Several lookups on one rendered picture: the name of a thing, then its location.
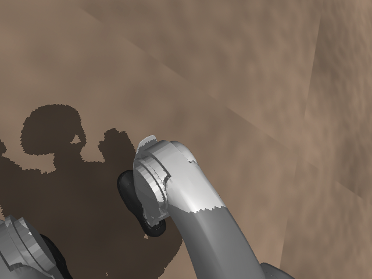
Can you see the left robot foot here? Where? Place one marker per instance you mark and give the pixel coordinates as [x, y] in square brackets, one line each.
[59, 259]

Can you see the right robot foot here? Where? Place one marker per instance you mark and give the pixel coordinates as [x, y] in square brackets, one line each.
[126, 188]

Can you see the right robot hand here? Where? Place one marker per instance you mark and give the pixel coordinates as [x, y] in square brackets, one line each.
[272, 272]

